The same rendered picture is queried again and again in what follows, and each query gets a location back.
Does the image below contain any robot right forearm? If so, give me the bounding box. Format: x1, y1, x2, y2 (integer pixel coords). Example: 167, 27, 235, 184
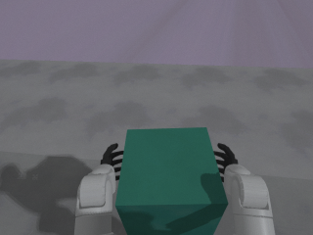
224, 164, 276, 235

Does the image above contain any right robot hand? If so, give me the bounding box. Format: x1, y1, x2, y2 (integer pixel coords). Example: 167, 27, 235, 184
213, 143, 238, 182

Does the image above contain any carton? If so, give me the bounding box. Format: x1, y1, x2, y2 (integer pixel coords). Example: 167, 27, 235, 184
115, 127, 229, 235

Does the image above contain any robot left forearm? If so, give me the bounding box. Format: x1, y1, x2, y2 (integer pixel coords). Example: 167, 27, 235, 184
74, 164, 116, 235

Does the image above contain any left robot hand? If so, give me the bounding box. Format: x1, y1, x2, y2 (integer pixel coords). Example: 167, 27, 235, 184
100, 143, 124, 180

